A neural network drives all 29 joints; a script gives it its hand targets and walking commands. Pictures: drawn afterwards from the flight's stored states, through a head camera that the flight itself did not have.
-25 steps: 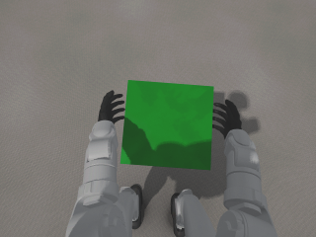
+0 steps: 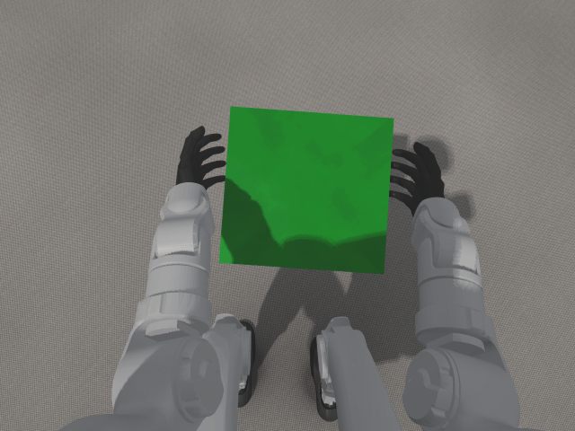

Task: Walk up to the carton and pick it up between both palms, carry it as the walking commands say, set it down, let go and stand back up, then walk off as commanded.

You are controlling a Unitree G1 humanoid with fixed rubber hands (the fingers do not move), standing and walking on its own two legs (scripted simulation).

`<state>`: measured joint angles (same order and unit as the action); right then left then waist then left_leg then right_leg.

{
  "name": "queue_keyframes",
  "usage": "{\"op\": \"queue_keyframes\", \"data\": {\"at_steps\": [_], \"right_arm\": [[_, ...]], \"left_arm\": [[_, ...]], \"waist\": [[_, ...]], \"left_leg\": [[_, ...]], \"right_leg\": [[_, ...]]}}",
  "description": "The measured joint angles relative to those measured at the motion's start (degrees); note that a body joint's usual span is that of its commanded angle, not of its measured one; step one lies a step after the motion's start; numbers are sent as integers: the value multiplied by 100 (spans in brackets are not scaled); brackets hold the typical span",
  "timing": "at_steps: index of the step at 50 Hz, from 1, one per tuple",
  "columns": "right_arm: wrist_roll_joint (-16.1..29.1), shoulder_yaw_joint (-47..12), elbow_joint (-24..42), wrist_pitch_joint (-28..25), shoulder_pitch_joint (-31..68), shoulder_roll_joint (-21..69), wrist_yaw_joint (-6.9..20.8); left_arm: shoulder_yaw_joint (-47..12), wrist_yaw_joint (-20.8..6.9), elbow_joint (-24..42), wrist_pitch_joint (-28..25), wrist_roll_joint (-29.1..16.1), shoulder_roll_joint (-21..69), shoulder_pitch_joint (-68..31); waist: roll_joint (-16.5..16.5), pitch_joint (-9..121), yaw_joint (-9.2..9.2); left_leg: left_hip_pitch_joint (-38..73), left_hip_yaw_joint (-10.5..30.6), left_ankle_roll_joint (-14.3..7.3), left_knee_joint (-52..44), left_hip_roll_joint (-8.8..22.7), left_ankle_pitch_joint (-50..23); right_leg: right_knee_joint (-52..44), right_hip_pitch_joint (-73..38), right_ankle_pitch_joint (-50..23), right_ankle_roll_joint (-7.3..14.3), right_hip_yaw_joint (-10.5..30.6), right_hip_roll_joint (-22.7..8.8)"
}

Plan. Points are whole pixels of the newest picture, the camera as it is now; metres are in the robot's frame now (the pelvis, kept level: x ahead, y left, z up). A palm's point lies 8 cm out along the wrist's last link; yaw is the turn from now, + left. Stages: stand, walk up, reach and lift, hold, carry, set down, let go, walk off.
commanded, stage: set down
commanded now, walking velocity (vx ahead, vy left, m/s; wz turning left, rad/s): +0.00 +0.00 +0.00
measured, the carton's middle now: (304, 193) +0.45 -0.03 -0.16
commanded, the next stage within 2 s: none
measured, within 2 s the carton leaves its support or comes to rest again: neither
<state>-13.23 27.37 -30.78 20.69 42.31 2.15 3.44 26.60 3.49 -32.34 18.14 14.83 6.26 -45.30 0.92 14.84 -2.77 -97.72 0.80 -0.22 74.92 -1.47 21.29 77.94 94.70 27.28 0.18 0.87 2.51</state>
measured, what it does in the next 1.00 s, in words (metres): lowers itself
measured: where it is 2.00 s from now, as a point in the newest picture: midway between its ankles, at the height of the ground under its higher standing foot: (283, 385)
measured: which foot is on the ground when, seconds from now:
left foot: down 0.00-1.00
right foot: down 0.00-1.00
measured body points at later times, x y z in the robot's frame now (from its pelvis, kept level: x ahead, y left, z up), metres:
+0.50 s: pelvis -0.02 +0.00 -0.08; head +0.25 +0.00 +0.28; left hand +0.48 +0.13 -0.17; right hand +0.46 -0.19 -0.17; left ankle +0.09 +0.11 -0.57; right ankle +0.05 -0.11 -0.57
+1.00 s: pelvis -0.03 +0.00 -0.14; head +0.29 -0.01 +0.17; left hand +0.50 +0.13 -0.26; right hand +0.48 -0.20 -0.26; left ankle +0.09 +0.11 -0.57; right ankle +0.05 -0.11 -0.57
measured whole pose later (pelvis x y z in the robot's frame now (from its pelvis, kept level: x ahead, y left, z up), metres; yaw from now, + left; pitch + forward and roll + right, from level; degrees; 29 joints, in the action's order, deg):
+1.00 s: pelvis -0.03 +0.00 -0.14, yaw -1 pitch +50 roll +0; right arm -8.4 21.4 -42.1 20.1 64.5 -7.8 -0.5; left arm 27.6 6.7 -39.3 18.1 9.3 -1.9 -65.5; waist 1.7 6.2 -1.8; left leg -127.4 1.7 1.2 103.4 -3.2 26.1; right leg 107.0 124.1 33.0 0.0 0.0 3.5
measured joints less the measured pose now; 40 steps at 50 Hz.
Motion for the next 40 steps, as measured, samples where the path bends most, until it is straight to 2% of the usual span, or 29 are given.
{"op": "queue_keyframes", "data": {"at_steps": [16, 25, 40], "right_arm": [[180, -278, -515, -13, 709, -256, -382], [274, -363, -878, -17, 1237, -477, -381], [339, -407, -1189, -46, 1881, -826, -312]], "left_arm": [[49, 87, -372, 2, -202, -332, -533], [-3, 245, -503, 94, -311, -531, -943], [71, 308, -720, 69, -356, -684, -1642]], "waist": [[-3, 93, 45], [-13, -98, -1], [67, -482, 28]], "left_leg": [[-1188, 128, 99, 1097, -101, 276], [-1719, 123, 113, 1614, -133, 344], [-2515, 76, 100, 2339, -146, 415]], "right_leg": [[1099, 1180, 289, 19, -58, 64], [1639, 1698, 393, 19, -78, 53], [2385, 2487, 494, -19, -64, 73]]}}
